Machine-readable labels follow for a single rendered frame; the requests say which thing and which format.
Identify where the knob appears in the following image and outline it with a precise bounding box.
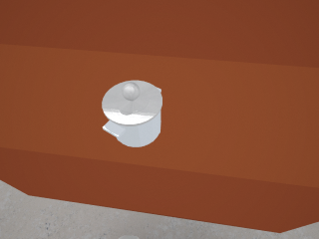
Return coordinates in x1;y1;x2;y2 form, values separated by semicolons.
122;82;141;101

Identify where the table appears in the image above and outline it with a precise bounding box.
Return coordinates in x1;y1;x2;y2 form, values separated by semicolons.
0;0;319;233

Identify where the lid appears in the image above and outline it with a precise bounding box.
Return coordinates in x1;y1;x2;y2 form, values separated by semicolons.
102;80;162;126

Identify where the pot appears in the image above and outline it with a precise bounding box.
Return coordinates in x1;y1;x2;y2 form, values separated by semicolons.
103;88;161;147

